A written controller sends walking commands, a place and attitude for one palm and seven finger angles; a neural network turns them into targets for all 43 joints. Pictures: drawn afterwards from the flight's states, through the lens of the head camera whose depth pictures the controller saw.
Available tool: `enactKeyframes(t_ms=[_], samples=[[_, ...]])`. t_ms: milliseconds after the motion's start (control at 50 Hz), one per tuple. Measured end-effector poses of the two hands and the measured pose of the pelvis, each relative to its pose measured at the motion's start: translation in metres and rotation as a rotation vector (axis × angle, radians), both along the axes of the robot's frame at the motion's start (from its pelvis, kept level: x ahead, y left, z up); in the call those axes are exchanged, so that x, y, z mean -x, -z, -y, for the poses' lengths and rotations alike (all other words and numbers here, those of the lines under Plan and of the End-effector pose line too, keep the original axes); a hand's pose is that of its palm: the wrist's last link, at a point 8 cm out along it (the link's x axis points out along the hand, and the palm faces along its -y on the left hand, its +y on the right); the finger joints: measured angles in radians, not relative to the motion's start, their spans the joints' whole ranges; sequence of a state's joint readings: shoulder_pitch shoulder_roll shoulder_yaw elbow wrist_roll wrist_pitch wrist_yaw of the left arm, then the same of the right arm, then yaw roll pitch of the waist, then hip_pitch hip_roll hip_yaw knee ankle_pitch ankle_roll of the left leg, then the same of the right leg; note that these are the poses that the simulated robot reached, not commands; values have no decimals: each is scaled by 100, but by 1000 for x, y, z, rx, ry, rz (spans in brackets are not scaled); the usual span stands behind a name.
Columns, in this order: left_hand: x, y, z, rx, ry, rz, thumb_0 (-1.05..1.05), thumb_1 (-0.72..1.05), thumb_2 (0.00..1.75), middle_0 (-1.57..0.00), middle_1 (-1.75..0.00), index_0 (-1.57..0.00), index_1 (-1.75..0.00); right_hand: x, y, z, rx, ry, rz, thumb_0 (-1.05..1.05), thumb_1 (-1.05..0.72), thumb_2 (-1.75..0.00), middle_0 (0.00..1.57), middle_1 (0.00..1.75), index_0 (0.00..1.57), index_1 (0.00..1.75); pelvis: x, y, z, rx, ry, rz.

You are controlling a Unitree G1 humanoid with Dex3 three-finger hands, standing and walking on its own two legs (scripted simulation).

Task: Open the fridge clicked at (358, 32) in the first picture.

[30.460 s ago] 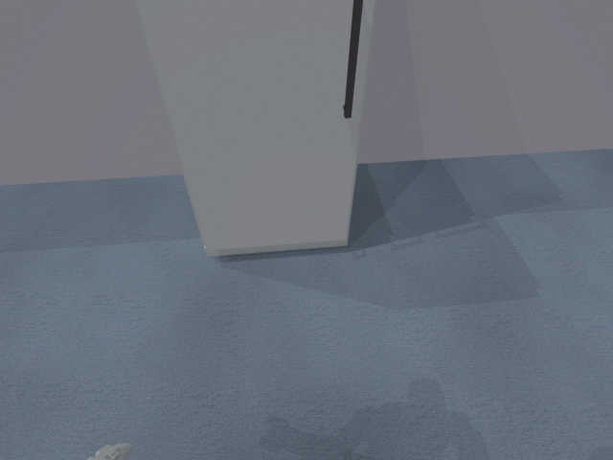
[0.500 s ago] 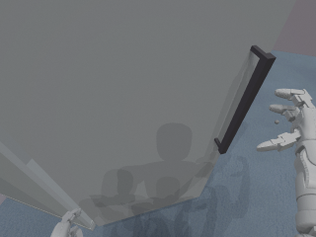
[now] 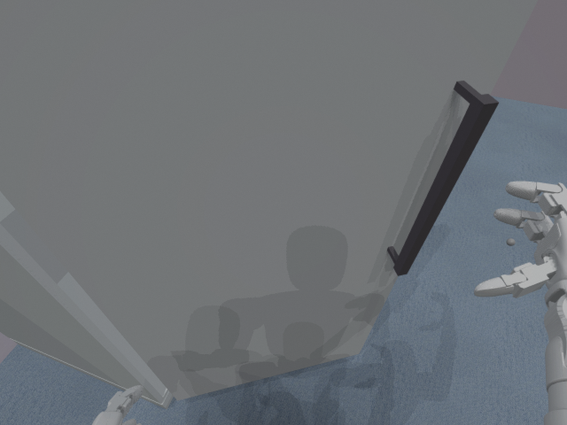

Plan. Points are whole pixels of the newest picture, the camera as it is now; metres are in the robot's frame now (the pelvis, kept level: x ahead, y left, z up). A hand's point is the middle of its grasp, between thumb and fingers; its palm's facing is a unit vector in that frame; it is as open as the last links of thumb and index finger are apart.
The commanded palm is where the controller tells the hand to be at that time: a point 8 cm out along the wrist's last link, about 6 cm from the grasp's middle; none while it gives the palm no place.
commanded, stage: slip the hand off the handle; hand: right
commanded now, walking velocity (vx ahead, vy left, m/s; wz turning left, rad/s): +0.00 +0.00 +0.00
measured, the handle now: (425, 198) +0.43 -0.18 +0.11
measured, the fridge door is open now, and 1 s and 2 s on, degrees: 57 57 57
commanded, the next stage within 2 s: draw the hand back to the body in 0.42 s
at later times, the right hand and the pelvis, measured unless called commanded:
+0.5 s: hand (544, 307) +0.25 -0.27 +0.13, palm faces +0.24 +0.95 -0.21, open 14.7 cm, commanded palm +0.22 -0.31 +0.14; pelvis +0.00 +0.01 +0.00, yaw -2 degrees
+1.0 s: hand out of the picture +0.22 -0.27 +0.15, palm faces +0.22 +0.97 -0.05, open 14.7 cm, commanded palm +0.18 -0.30 +0.16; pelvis +0.00 +0.02 +0.00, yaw -3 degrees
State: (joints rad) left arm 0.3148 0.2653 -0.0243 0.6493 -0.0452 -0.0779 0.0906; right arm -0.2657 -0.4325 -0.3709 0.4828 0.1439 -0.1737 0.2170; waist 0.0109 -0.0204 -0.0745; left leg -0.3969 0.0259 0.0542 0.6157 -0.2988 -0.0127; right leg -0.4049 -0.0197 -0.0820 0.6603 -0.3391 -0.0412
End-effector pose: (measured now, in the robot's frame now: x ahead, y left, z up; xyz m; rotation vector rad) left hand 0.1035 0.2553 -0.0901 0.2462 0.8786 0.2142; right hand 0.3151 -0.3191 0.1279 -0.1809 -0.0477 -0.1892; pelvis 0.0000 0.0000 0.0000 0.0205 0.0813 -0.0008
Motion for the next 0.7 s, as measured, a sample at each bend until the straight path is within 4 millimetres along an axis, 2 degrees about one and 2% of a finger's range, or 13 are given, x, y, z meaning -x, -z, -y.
enactKeyframes(t_ms=[60, 220, 380, 560, 640, 700], samples=[[-9, -4, 3, 2, 17, 38, 2, 91, 90, -21, -30, -20, -30, 14, 1, 0, 21, 23, 9, -1, 55, -20, 25, 115, 26, 115, 0, 0, -1, 1, -1, 8], [-46, -16, 11, 11, 82, 153, 2, 91, 90, -21, -30, -20, -30, 52, -11, 6, 36, 53, 53, -1, 55, -20, 25, 115, 26, 115, 1, -1, -6, -1, 16, 34], [-75, -28, 18, 23, 137, 254, 2, 91, 90, -21, -30, -20, -30, 79, -5, 0, 27, 43, -2, -1, 55, -20, 25, 115, 26, 115, 2, -1, -10, 2, 31, 49], [-81, -31, 19, 26, 171, 285, 2, 90, 90, -21, -30, -20, -30, 104, -12, -5, 49, 58, 43, -1, 55, -20, 25, 115, 26, 115, 2, 0, -17, 3, 42, 66], [-77, -29, 17, 22, 150, 289, 2, 90, 90, -21, -30, -20, -30, 103, -11, 2, -141, 28, 45, -1, 55, -20, 25, 115, 26, 115, 3, -2, -18, 0, 53, 86], [-75, -31, 15, 19, 136, 308, 2, 90, 90, -21, -30, -20, -30, 101, -13, 5, -165, 4, 0, -1, 55, -20, 25, 115, 26, 115, 1, -3, -19, 1, 53, 93]])
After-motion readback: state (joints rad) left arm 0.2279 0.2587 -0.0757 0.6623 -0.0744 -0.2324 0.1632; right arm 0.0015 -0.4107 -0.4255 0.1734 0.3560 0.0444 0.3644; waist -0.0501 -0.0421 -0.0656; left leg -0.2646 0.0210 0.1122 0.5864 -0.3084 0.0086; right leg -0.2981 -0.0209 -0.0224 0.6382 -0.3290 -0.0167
